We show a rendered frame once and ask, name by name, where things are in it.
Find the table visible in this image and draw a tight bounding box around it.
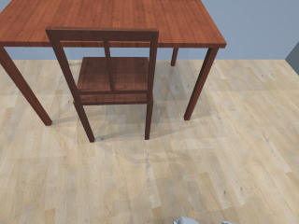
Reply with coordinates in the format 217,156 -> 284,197
0,0 -> 227,126

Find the chair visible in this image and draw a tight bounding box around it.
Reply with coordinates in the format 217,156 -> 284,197
45,26 -> 159,143

